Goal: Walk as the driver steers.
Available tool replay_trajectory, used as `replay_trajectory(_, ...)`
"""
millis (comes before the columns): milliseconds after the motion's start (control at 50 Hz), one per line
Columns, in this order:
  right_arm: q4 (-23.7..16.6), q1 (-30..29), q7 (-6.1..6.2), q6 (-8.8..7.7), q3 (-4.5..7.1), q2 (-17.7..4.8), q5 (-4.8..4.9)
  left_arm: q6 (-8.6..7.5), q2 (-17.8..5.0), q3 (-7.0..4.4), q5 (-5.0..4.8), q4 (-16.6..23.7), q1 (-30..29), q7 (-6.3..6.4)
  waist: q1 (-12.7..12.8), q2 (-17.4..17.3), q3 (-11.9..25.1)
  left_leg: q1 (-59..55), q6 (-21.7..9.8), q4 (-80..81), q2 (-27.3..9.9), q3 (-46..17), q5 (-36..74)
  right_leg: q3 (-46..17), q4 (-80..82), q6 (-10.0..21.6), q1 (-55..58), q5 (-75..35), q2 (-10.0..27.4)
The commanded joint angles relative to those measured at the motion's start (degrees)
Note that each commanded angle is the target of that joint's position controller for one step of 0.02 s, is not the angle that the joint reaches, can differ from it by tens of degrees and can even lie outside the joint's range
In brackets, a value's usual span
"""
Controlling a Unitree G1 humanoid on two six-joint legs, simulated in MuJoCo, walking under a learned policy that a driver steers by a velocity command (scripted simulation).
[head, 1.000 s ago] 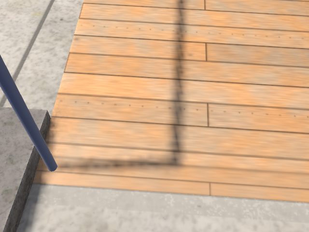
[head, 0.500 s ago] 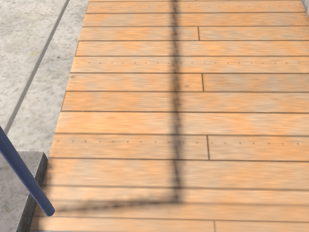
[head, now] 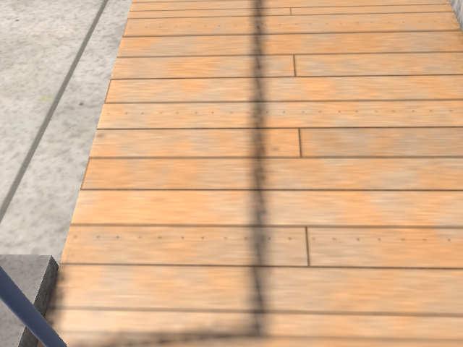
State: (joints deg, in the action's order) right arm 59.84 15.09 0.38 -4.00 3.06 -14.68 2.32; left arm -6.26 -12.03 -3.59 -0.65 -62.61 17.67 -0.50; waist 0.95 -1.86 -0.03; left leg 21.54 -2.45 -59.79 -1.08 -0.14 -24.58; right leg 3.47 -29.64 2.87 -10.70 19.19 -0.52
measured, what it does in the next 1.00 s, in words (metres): walks ahead: left foot, then right foot 0.03 m higher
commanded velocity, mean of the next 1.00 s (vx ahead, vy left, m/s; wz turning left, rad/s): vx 0.47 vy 0.00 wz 0.00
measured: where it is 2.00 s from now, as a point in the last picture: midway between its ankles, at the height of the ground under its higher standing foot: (245, 184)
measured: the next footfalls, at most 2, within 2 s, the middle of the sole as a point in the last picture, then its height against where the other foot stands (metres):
left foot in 0.38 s outside the picture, level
right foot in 0.90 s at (291, 289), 0.03 m higher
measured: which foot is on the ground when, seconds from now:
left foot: up 0.00-0.36, down 0.38-0.94, up 0.96-1.00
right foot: down 0.00-0.40, up 0.42-0.88, down 0.90-1.00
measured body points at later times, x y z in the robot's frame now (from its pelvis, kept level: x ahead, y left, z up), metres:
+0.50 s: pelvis +0.25 +0.06 +0.00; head +0.28 +0.06 +0.44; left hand +0.25 +0.32 -0.15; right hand +0.38 -0.20 -0.13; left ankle +0.33 +0.14 -0.73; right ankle +0.12 -0.09 -0.63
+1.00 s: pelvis +0.54 +0.00 +0.00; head +0.56 -0.01 +0.45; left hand +0.69 +0.25 -0.11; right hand +0.53 -0.26 -0.15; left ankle +0.38 +0.14 -0.64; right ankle +0.64 -0.10 -0.71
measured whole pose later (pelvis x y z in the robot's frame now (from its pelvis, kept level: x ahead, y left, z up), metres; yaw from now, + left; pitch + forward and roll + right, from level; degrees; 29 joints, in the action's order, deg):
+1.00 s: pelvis +0.54 +0.00 +0.00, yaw +0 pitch +2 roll +0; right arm 58.3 20.7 0.0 -3.8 0.9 -14.2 1.1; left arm -5.9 -12.9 -2.5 -0.4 -50.8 5.6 -2.0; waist -0.4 -1.8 -0.7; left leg 14.9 -3.2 -62.0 -0.9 -3.4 -25.3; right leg 5.2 -39.0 3.0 -30.0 19.0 0.1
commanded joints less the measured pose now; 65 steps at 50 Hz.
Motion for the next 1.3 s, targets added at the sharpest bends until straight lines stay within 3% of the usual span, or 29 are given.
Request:
replay_trajectory(20,-5.4,-7.7,-0.47,-2.25,1.27,-5.0,-0.25,-0.77,-6.1,-0.08,0.03,1.5,3.5,-0.38,1.0,5.9,-4.6,27.1,-2.0,-5.0,-5.5,-2.9,8.2,-22.1,18.7,8.2,16.3,-11.7,17.4)
replay_trajectory(60,-5.2,-8.1,-0.94,-1.67,1.44,-3.7,-0.73,-0.02,-4.8,0.60,0.62,1.3,5.2,-0.09,0.7,7.2,-3.8,22.7,-1.0,-0.3,-5.7,-0.8,12.4,-15.1,19.8,6.9,13.9,-20.0,14.4)
replay_trajectory(160,-9.1,-18.8,-1.31,-0.81,0.33,-0.6,-0.99,0.62,-8.1,0.26,0.86,1.8,7.1,1.43,2.4,6.5,-6.4,18.7,1.3,17.7,-3.5,2.3,22.5,-8.3,23.3,6.9,8.6,-23.0,12.0)
replay_trajectory(260,-11.7,-25.2,-2.52,-0.99,-0.15,-1.6,-0.49,0.84,-8.6,-0.39,-0.07,0.7,10.5,1.66,3.1,7.1,-8.8,16.4,-0.5,26.5,-2.5,2.5,25.5,-6.5,23.8,6.9,12.1,-22.9,14.7)
replay_trajectory(320,-12.1,-22.9,-3.15,-1.54,0.68,-4.0,-0.62,1.48,-9.9,-1.08,-0.18,1.3,8.5,1.79,-0.1,8.0,-5.8,10.4,-3.0,28.7,-0.5,3.5,21.2,-5.0,17.4,5.5,16.7,-38.9,16.1)
replay_trajectory(360,-8.4,-9.3,-2.66,-1.46,2.90,-7.6,-0.73,2.25,-10.2,-1.20,0.07,1.9,6.6,1.87,-7.3,9.3,2.9,-7.9,-5.5,28.9,3.4,6.1,20.2,-2.3,1.7,3.6,14.6,-57.2,13.7)
replay_trajectory(380,-5.7,1.6,-2.07,-1.02,4.09,-10.5,-1.05,2.27,-10.0,-0.84,0.88,3.0,5.7,1.86,-11.7,9.1,9.6,-25.9,-7.6,27.1,-1.3,0.5,19.0,-1.5,-12.4,1.4,3.2,-48.6,11.0)
replay_trajectory(400,-4.1,9.9,-1.71,-0.99,5.29,-16.3,-2.79,0.99,-1.9,1.42,0.82,4.1,12.6,0.88,-8.9,-6.7,19.6,-47.7,-17.1,32.1,-18.1,-28.1,4.5,-1.0,-37.9,-2.3,-20.1,-16.1,1.1)
replay_trajectory(420,-3.0,10.1,-1.86,-1.03,3.75,-12.4,-2.84,-1.06,-2.2,1.41,-0.62,3.3,10.8,0.34,-9.1,-10.2,22.6,-46.7,-18.0,44.8,-21.3,-45.0,-2.2,-10.7,-48.2,-1.6,-26.2,12.3,-2.1)
replay_trajectory(440,-3.8,3.8,-2.18,-1.59,2.86,-9.7,-2.19,-1.99,-7.7,-0.12,-2.38,6.0,5.1,0.17,-7.4,-9.6,12.4,-39.1,-14.8,45.8,-19.0,-36.5,-2.0,-10.8,-51.7,-0.3,-32.1,10.4,1.2)
replay_trajectory(460,-5.5,-2.3,-2.28,-1.91,1.91,-6.9,-2.16,-2.21,-9.0,-0.30,-2.45,7.1,1.2,0.59,-5.6,-4.7,6.7,-29.4,-12.9,46.3,-17.3,-27.2,3.7,-8.8,-50.2,0.5,-31.6,5.5,4.6)
replay_trajectory(480,-6.1,-6.4,-2.61,-2.27,1.12,-4.7,-2.66,-1.74,-9.0,-0.80,-1.48,7.2,-0.6,1.27,-3.5,0.0,2.9,-19.9,-11.8,47.9,-15.3,-20.6,10.3,-7.5,-47.3,0.6,-28.5,1.2,6.9)
replay_trajectory(540,-4.9,-7.1,-2.83,-2.72,0.25,-3.4,-3.34,1.22,-4.7,-0.67,-0.53,6.4,3.8,1.87,1.0,-2.4,0.7,-7.5,-11.4,51.7,-11.4,-11.6,15.6,-7.4,-41.5,0.1,-20.5,-2.2,9.8)
replay_trajectory(580,-4.0,-4.8,-2.07,-2.70,0.31,-5.0,-3.39,2.10,-5.0,-0.75,-0.23,7.8,1.4,2.00,1.2,-2.8,-1.3,-5.9,-12.3,53.8,-10.9,-9.0,16.6,-6.5,-38.7,-1.2,-23.9,-6.0,10.3)
replay_trajectory(600,-3.8,-3.4,-1.74,-2.65,0.60,-6.6,-3.25,2.04,-5.1,-0.61,0.23,9.0,-1.3,2.02,0.7,-2.3,-2.1,-6.7,-12.8,55.1,-11.5,-9.4,14.9,-6.4,-37.1,-2.0,-27.3,-8.4,10.6)
replay_trajectory(660,-3.0,1.4,-0.74,-1.93,0.40,-6.9,-2.81,1.85,-5.6,-0.58,0.73,11.6,-7.8,1.68,-1.0,-1.1,-3.2,-12.0,-12.3,55.3,-11.9,-8.8,14.9,-6.0,-31.2,-3.7,-35.7,-16.2,10.7)
replay_trajectory(820,-1.8,10.8,-0.22,0.42,0.22,-8.7,-2.07,0.21,-3.4,1.42,0.04,17.0,-21.9,-1.04,-4.7,-2.2,-5.3,-22.1,-9.8,52.2,-13.4,-3.7,24.3,-0.3,-12.2,-3.6,-33.2,-15.1,5.0)
replay_trajectory(860,-2.2,10.1,-0.24,0.92,0.23,-9.0,-2.34,0.00,-4.4,1.29,-0.36,17.6,-20.5,-1.84,-2.7,-5.2,-4.5,-23.0,-8.9,49.4,-14.6,-2.7,31.1,1.2,-9.7,-1.6,-27.2,-9.4,3.1)
replay_trajectory(900,-2.6,7.8,0.66,1.40,-0.29,-8.0,-2.42,-0.25,-8.9,-1.20,-0.35,14.0,-7.6,-2.26,4.9,-7.6,3.1,-21.9,-5.9,34.4,-11.8,1.3,53.7,3.7,-7.2,1.5,-10.2,-8.4,-0.9)
replay_trajectory(920,-4.1,7.7,1.03,1.53,-0.95,-7.3,-2.48,-0.14,-13.7,-3.01,-0.03,11.2,2.6,-1.98,8.7,-3.3,10.6,-12.7,-3.7,18.5,-8.6,3.1,53.2,-3.0,-6.2,4.5,7.8,-10.1,3.3)
replay_trajectory(940,-5.0,13.2,0.63,0.41,-2.79,-1.2,-4.24,0.74,-19.4,-4.09,-0.47,9.6,10.0,-1.42,6.5,12.7,20.8,3.7,-1.1,-2.6,-1.8,2.8,17.6,-25.9,-2.4,10.5,27.4,-6.4,18.5)
replay_trajectory(960,-4.1,14.7,-0.26,-1.16,-2.79,0.9,-1.84,1.10,-17.6,-3.32,0.72,8.7,13.3,-1.26,6.4,19.2,27.3,17.2,-0.4,-16.5,5.5,-6.4,-5.7,-53.4,14.4,16.4,34.5,8.7,25.9)
replay_trajectory(980,-6.0,6.6,-0.70,-2.20,-0.81,-6.2,0.36,0.50,-13.7,-2.06,0.31,9.2,7.7,-0.99,6.0,11.8,16.3,24.1,-1.2,-22.5,1.8,-8.7,-3.2,-48.6,16.7,12.6,26.5,14.3,24.1)
replay_trajectory(1000,-8.5,-0.1,-0.76,-2.50,-0.48,-7.2,0.71,0.34,-9.9,-0.78,0.27,10.1,1.6,-0.73,4.8,8.2,8.4,26.4,-2.3,-21.8,-2.0,-6.1,1.4,-37.9,15.4,10.5,16.8,11.6,21.9)
replay_trajectory(1020,-8.9,-1.8,-0.52,-1.96,-0.37,-6.4,-0.10,0.11,-7.4,0.33,0.93,10.3,-2.9,-1.07,2.2,4.2,4.6,22.6,-2.3,-19.0,-5.1,-4.7,6.1,-29.3,16.7,9.2,6.8,4.7,19.4)
replay_trajectory(1060,-7.8,2.8,-0.15,0.05,-0.08,-4.0,-0.88,0.03,-4.8,1.10,1.69,9.8,-7.1,-1.46,-2.7,7.7,2.7,14.9,-2.2,-15.3,-7.3,-4.4,9.8,-18.6,19.1,7.3,-3.7,0.7,14.6)
replay_trajectory(1120,-7.5,2.6,-0.08,1.35,-0.09,-2.5,-1.19,0.11,-6.3,1.00,1.48,8.2,-4.4,-1.00,-3.7,6.7,0.3,17.4,-0.9,-14.1,-6.9,-2.4,13.1,-11.5,22.1,8.7,-6.5,-4.1,12.8)
replay_trajectory(1200,-10.0,-5.5,-0.18,1.22,-0.06,-2.4,-2.20,0.74,-7.8,0.91,1.45,7.1,0.6,0.67,-1.8,5.1,-0.9,27.4,2.3,-7.0,-7.8,-1.6,20.2,-10.1,23.4,9.9,-1.1,-5.9,14.1)
replay_trajectory(1300,-12.3,-14.4,-1.01,0.44,-1.04,-0.5,-1.72,1.64,-9.5,0.49,0.66,7.1,3.8,1.69,1.0,5.8,-2.0,22.9,3.5,9.8,-5.7,2.4,21.5,-5.9,24.7,8.7,2.7,-8.3,14.4)
Velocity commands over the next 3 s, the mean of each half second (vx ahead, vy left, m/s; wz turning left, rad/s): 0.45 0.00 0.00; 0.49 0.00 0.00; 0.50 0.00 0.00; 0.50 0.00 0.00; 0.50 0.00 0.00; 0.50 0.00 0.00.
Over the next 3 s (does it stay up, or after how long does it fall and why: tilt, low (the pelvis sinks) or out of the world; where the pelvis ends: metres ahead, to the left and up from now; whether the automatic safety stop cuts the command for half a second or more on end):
stays up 1.59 0.02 0.15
